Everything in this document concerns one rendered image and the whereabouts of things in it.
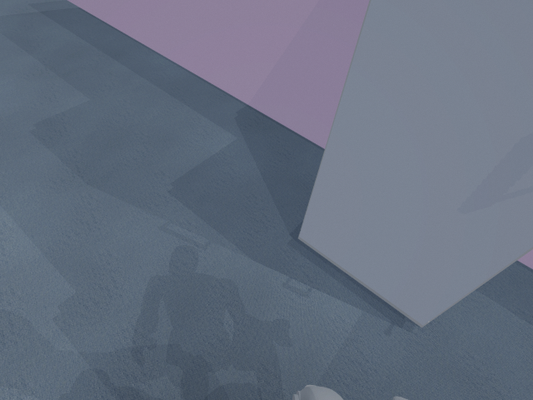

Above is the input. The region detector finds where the fridge door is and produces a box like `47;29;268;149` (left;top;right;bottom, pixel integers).
300;0;533;325

